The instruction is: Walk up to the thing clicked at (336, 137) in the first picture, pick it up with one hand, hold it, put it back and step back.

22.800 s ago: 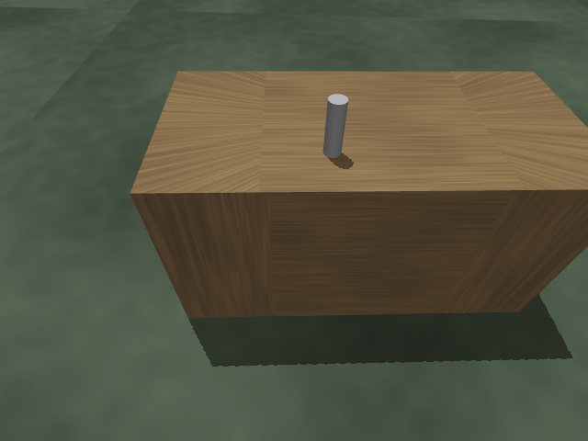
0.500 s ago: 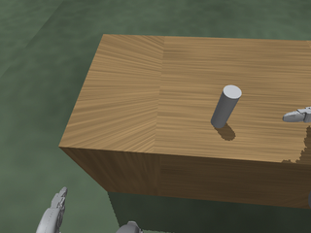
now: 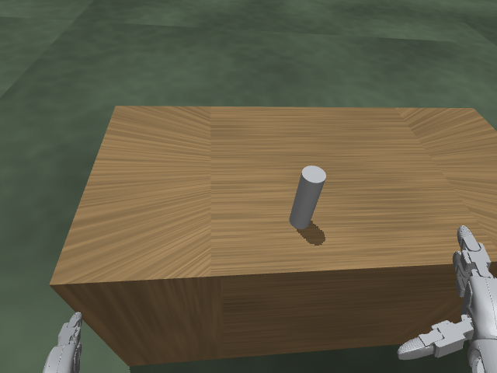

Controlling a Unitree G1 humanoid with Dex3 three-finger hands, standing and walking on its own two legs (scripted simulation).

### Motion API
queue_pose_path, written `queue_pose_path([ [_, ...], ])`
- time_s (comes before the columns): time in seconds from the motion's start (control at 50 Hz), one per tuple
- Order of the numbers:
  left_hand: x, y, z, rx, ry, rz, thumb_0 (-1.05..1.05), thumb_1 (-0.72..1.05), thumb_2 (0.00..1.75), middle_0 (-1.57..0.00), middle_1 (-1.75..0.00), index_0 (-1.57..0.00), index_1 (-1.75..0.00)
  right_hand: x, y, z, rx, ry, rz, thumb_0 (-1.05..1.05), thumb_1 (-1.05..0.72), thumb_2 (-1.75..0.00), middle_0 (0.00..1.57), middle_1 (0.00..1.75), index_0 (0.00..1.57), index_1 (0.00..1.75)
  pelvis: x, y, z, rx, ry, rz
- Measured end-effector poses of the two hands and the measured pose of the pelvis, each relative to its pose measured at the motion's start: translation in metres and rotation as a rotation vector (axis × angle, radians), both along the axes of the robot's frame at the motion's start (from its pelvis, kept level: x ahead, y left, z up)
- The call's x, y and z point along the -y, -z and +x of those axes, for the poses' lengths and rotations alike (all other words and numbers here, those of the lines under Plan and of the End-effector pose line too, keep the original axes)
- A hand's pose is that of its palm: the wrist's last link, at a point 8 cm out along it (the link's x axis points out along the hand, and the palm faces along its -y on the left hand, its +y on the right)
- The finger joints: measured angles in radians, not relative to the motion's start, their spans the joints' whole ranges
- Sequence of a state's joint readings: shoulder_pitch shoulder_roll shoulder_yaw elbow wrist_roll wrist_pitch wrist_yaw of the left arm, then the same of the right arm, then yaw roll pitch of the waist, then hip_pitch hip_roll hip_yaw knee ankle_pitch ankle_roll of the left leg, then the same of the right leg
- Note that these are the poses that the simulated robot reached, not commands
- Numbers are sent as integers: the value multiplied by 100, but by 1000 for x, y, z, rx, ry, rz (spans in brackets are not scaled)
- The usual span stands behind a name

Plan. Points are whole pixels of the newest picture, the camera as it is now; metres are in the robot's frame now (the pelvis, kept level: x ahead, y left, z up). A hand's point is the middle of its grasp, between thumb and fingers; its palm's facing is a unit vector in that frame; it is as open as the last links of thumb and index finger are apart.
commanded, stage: sink last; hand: right
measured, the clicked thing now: (306, 199) +0.47 -0.14 -0.02
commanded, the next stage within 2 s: home in 0.42 s
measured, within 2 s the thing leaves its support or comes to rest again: neither
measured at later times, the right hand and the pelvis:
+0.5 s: hand (439, 358) +0.14 -0.23 +0.06, palm faces +0.32 +0.88 -0.36, open 17.4 cm; pelvis -0.04 +0.02 -0.01, yaw -1 degrees
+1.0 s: hand out of the picture +0.13 -0.17 -0.08, palm faces +0.10 +0.97 -0.20, open 17.4 cm; pelvis -0.03 +0.00 -0.02, yaw +0 degrees
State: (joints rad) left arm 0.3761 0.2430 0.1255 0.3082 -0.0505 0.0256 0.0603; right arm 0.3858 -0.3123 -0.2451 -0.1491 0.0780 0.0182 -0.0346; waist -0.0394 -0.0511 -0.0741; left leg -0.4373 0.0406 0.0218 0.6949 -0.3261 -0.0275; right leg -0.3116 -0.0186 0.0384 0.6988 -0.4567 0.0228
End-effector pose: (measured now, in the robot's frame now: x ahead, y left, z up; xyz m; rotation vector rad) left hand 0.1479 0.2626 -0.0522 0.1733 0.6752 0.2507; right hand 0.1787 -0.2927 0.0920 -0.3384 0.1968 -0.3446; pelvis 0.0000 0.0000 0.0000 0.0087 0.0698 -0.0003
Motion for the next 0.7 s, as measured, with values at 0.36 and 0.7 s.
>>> queue_pose_path([
  [0.36,-26,-5,-39,84,-23,50,-1,-51,6,-6,-6,-6,-6,-22,5,-70,12,4,-13,-2,52,-5,6,6,6,6,-14,10,-34,27,10,-18],
  [0.7,5,3,-46,97,45,6,-1,-35,26,-10,-13,-10,-13,-23,50,-71,-59,3,40,-1,53,-6,6,6,6,6,-12,16,-42,6,4,-15],
])
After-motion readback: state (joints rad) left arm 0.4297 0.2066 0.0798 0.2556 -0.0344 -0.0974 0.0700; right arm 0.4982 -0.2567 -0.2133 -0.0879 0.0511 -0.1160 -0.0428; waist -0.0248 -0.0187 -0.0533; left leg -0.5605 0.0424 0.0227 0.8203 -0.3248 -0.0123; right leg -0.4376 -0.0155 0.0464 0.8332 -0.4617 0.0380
